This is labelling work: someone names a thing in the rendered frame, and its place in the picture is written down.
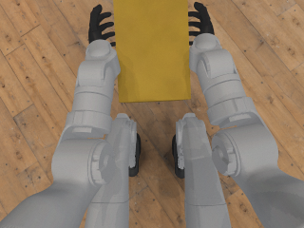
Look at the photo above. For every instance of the robot right hand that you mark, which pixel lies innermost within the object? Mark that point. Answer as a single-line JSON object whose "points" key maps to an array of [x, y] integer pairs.
{"points": [[205, 25]]}

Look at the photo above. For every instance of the robot left upper arm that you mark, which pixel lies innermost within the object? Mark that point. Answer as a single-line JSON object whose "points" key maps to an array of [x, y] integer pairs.
{"points": [[79, 168]]}

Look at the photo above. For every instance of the robot left shin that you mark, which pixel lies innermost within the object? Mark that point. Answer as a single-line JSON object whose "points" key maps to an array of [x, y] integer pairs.
{"points": [[132, 152]]}

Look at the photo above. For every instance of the right robot forearm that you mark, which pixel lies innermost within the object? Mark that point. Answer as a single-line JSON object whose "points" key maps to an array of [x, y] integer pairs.
{"points": [[220, 84]]}

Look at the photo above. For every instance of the left robot forearm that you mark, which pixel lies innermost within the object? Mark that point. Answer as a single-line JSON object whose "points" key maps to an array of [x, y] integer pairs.
{"points": [[93, 94]]}

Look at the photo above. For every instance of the robot right upper arm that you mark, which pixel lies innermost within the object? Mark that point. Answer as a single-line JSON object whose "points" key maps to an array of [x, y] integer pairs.
{"points": [[248, 154]]}

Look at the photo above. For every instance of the robot left hand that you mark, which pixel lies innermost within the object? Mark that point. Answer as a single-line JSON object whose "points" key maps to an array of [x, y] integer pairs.
{"points": [[95, 29]]}

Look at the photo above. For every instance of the robot left thigh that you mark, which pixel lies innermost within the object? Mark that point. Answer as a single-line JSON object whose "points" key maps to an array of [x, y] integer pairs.
{"points": [[110, 206]]}

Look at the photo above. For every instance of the carton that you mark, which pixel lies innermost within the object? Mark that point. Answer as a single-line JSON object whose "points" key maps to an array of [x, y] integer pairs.
{"points": [[152, 45]]}

